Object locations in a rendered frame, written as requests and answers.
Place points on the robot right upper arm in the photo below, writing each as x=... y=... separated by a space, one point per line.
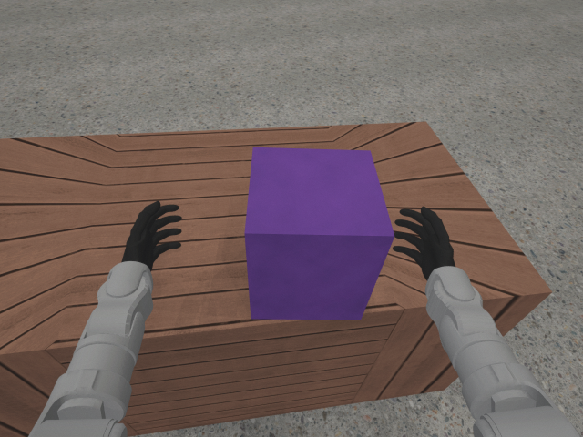
x=543 y=421

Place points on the robot left upper arm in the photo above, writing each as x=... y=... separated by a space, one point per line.
x=81 y=428

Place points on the carton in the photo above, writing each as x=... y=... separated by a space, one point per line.
x=317 y=233

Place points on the left robot hand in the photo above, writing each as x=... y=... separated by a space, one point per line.
x=142 y=243

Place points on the left robot forearm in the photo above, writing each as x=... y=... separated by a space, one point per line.
x=96 y=383

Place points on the right robot forearm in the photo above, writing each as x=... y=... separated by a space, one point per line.
x=492 y=378

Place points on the right robot hand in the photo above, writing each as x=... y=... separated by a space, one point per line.
x=434 y=245

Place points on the pedestal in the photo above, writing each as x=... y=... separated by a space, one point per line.
x=68 y=204

